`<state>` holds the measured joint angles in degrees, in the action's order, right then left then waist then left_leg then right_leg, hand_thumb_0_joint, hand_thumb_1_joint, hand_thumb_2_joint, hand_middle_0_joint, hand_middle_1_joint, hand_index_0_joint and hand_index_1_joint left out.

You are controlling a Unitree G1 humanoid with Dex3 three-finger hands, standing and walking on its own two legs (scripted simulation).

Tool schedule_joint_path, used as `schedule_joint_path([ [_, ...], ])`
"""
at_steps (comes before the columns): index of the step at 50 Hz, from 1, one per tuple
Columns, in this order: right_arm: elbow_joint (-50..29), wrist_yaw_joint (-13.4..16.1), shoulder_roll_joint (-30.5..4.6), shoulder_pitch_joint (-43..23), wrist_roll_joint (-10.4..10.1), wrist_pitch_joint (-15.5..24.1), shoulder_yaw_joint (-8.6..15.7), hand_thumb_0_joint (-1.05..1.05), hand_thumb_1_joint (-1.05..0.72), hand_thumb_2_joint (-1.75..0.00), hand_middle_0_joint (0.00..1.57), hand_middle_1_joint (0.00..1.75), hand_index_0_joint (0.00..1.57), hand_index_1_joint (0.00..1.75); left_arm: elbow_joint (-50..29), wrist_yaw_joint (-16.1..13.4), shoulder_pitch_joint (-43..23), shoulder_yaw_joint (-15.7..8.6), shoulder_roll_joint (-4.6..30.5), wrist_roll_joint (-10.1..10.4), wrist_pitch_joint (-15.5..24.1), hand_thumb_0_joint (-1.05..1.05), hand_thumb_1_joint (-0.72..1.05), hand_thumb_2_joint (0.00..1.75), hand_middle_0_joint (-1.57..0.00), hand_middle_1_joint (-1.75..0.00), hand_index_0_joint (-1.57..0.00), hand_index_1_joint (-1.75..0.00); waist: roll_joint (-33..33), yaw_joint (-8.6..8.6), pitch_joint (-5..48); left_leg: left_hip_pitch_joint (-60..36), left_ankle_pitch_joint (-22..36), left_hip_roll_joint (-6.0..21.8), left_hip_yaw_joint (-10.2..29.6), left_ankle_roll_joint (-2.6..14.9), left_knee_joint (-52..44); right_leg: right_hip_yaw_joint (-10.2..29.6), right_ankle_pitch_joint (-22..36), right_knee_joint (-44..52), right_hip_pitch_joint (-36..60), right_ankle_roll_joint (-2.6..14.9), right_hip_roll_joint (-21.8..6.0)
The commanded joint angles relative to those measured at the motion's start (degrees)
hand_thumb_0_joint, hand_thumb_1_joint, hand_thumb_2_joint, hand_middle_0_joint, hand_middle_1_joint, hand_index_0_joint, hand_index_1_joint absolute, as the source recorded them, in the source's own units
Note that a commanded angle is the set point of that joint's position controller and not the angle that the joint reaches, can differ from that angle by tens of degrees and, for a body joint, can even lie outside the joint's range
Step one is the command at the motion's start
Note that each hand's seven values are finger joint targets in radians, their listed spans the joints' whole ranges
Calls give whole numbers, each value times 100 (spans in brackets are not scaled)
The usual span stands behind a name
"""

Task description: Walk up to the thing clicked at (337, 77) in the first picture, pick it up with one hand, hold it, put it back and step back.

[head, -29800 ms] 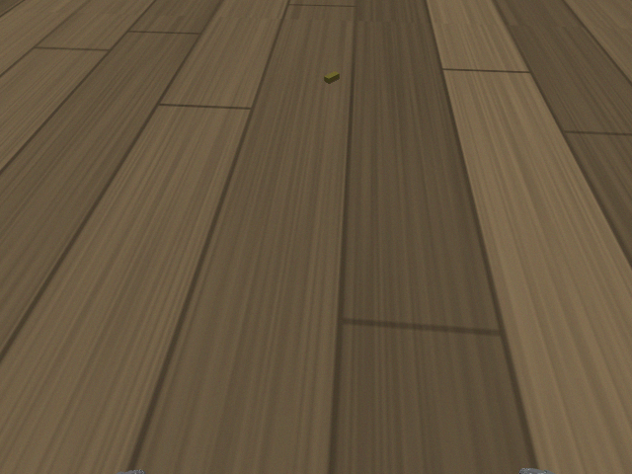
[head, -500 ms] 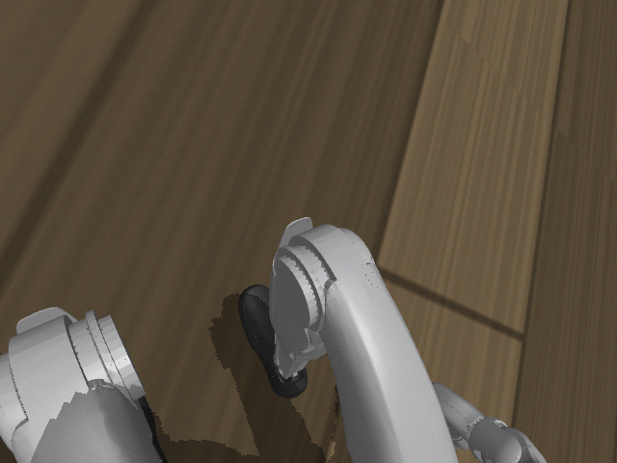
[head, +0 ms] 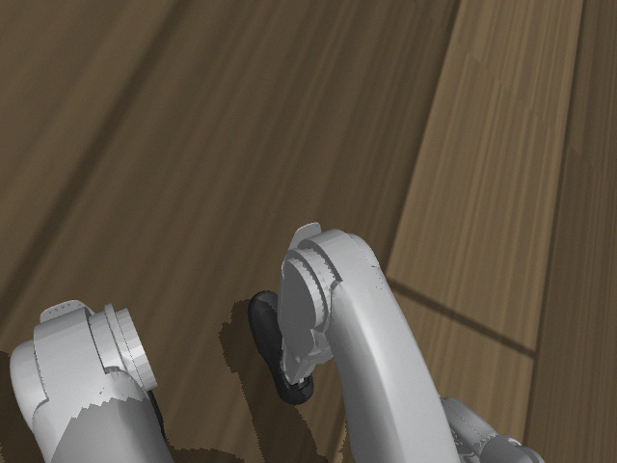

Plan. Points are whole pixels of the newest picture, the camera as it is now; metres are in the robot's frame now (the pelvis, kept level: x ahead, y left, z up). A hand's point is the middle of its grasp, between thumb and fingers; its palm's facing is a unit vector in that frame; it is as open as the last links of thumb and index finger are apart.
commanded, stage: withdraw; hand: left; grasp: from above
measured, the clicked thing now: out of the picture +0.45 +0.33 -0.29
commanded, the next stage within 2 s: home in 0.62 s
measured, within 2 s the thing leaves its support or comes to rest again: neither
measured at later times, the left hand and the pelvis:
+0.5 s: hand out of the picture +0.42 +0.32 -0.10, palm faces -0.52 -0.15 -0.84, open 13.0 cm; pelvis -0.02 -0.02 +0.05, yaw +7 degrees
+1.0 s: hand out of the picture +0.43 +0.35 -0.07, palm faces -0.30 -0.24 -0.92, open 11.7 cm; pelvis +0.00 +0.00 +0.07, yaw +7 degrees
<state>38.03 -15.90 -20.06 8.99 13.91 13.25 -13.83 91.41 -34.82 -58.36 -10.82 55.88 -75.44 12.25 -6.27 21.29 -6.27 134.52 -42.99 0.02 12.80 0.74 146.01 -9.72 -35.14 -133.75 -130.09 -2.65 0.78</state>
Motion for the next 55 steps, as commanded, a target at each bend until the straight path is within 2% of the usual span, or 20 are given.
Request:
schedule_joint_path([
  [1, 91, -54, -1711, 881, -201, -99, 990, 0, -90, -90, 20, 30, 20, 30, -1681, 17, -1327, 76, 996, 278, -276, 0, -38, 87, -22, -86, -21, -86, 4375, -318, 4804, -3899, 2104, 122, -514, -263, -2062, -424, 1493, 700, 1706, 527, 218],
  [5, 262, -65, -1591, 1064, -510, -387, 1326, 0, -91, -91, 20, 30, 20, 30, -2267, 662, -1001, 557, 177, 658, -680, 0, -41, 91, -20, -90, -19, -91, 4055, -648, 4966, -3733, 1933, 56, -694, -190, -2401, -224, 1307, 1054, 1570, 542, 177],
  [8, 245, 7, -1459, 1311, -683, -667, 1491, 0, -90, -90, 20, 30, 20, 30, -2691, 1229, -1086, 861, -256, 927, -874, 0, -37, 89, -22, -89, -21, -90, 3136, -525, 4887, -3481, 1751, 17, -794, -46, -2592, -66, 1296, 1490, 2044, 539, 214],
  [11, 212, 183, -1372, 1361, -801, -891, 1520, 0, -90, -91, 20, 30, 20, 30, -2445, 1764, -1222, 1170, -722, 1247, -903, 0, -37, 90, -22, -89, -21, -90, 2190, -330, 4367, -2995, 1473, -37, -796, 70, -2687, 44, 1191, 1720, 2303, 500, 178],
  [14, 86, 452, -1341, 1325, -875, -1036, 1453, 0, -90, -90, 20, 30, 20, 30, -2172, 2222, -1407, 1233, -676, 1372, -757, 0, -37, 91, -22, -91, -21, -92, 1374, -216, 3807, -2457, 1087, -118, -849, 161, -2689, 151, 771, 2073, 2447, 492, 126],
  [17, 6, 701, -1196, 1244, -816, -1119, 1348, 0, -90, -90, 20, 30, 20, 30, -1813, 2492, -1427, 1204, -383, 1202, -485, 0, -36, 91, -22, -92, -22, -93, 913, -268, 3636, -2034, 842, -178, -1086, 191, -2523, 340, 335, 2285, 2866, 463, 119],
  [18, -17, 776, -1171, 1183, -808, -1148, 1324, 0, -90, -90, 20, 30, 20, 30, -1727, 2505, -1446, 1127, -234, 1142, -378, 0, -36, 91, -22, -92, -21, -92, 857, -404, 3728, -1948, 830, -203, -1134, 181, -2461, 424, 234, 2279, 2933, 477, 108],
  [21, -85, 914, -1101, 1039, -733, -1178, 1160, 0, -90, -90, 20, 30, 20, 30, -1612, 2372, -1685, 957, 119, 938, 14, 0, -36, 90, -22, -91, -22, -92, 1092, -487, 3822, -1860, 706, -220, -1149, 149, -2359, 508, -49, 2168, 2862, 493, 110],
  [26, -135, 997, -1119, 935, -652, -1191, 986, 0, -90, -90, 20, 30, 20, 30, -1455, 1735, -2131, 767, 603, 401, 507, 0, -36, 89, -21, -90, -21, -90, 1895, -522, 4146, -2206, 532, -214, -1088, 104, -2341, 456, -279, 1842, 2323, 511, 139],
  [27, -141, 988, -1095, 915, -617, -1182, 951, 0, -90, -90, 20, 30, 20, 30, -1190, 1600, -2147, 833, 517, 332, 530, 0, -37, 90, -20, -91, -20, -91, 1997, -422, 3991, -2271, 469, -190, -1045, 87, -2359, 426, -322, 1777, 2204, 524, 166],
  [30, -59, 999, -1170, 1036, -505, -1133, 991, 0, -90, -90, 20, 30, 20, 30, -1259, 1172, -2536, 723, 623, 114, 568, 0, -41, 92, -17, -93, -18, -93, 2565, -351, 4255, -2866, 612, -153, -951, 20, -2437, 218, -6, 1590, 1939, 547, 146],
  [32, 15, 987, -1235, 1184, -465, -1084, 1052, 0, -90, -90, 20, 30, 20, 30, -1398, 914, -2492, 537, 754, -13, 477, 0, -42, 92, -17, -93, -18, -93, 2949, -432, 4599, -3325, 944, -132, -953, -20, -2476, 81, 418, 1425, 1822, 552, 103],
  [35, 64, 934, -1303, 1326, -463, -1005, 1202, 0, -90, -90, 20, 30, 20, 30, -2015, 703, -2340, 404, 637, 52, 249, 0, -36, 87, -22, -87, -23, -86, 3550, -473, 5347, -3968, 1609, -114, -942, -77, -2468, 3, 1036, 1164, 1728, 557, 35],
  [38, 37, 862, -1295, 1413, -562, -994, 1420, 0, -89, -89, 20, 30, 20, 30, -2595, 636, -1838, 255, 554, 315, -110, 0, -29, 96, -23, -75, -21, -78, 3814, -709, 6137, -4577, 2119, -88, -904, -130, -2669, -8, 1408, 1112, 1859, 579, -3],
  [40, 101, 834, -1338, 1506, -651, -1015, 1585, 0, -89, -90, 20, 30, 20, 30, -2837, 679, -1667, 38, 713, 573, -375, 0, -18, 93, -22, -69, -20, -71, 3778, -890, 6285, -4714, 2320, -62, -880, -148, -2838, 60, 1539, 1173, 1903, 569, -63],
  [43, 147, 795, -1182, 1686, -782, -1065, 1676, 0, -89, -90, 20, 30, 20, 30, -2862, 970, -1372, 196, 238, 979, -725, 0, -2, 93, -22, -63, -20, -65, 3395, -923, 6229, -4611, 2329, -74, -955, -63, -2977, 145, 1502, 1518, 2192, 560, -20],
  [45, 141, 775, -1088, 1756, -878, -1086, 1732, 0, -89, -90, 20, 30, 20, 30, -2852, 1293, -922, 269, -104, 1421, -927, 0, 9, 92, -22, -58, -20, -60, 2975, -993, 5878, -4343, 2066, -99, -969, -8, -3177, 206, 1296, 1817, 2420, 547, 2],
  [48, -18, 776, -1075, 1656, -1062, -1155, 1840, 0, -89, -90, 20, 30, 20, 30, -3711, 1892, 1, 339, -472, 2198, -1132, 0, 29, 99, -23, -58, -21, -60, 2598, -1213, 5892, -4317, 1849, -108, -928, 40, -3599, 277, 1127, 2197, 2924, 527, 4],
  [50, -159, 801, -1018, 1482, -1174, -1198, 1833, 0, -89, -90, 20, 30, 20, 30, -4018, 2403, 803, 644, -1149, 2751, -1255, 0, 45, 100, -23, -53, -21, -54, 1993, -1126, 5421, -4178, 1743, -86, -838, 77, -3797, 272, 1118, 2453, 3068, 488, 24],
  [55, -540, 1039, -866, 1095, -1336, -1214, 1821, 0, -90, -90, 20, 30, 20, 30, -5782, 3195, 1826, 582, -1339, 3888, -1298, 0, 83, 86, -19, -29, -19, -29, 1068, -1292, 5049, -3981, 1433, -94, -931, 163, -4218, 446, 1040, 3232, 4128, 444, 6],
])
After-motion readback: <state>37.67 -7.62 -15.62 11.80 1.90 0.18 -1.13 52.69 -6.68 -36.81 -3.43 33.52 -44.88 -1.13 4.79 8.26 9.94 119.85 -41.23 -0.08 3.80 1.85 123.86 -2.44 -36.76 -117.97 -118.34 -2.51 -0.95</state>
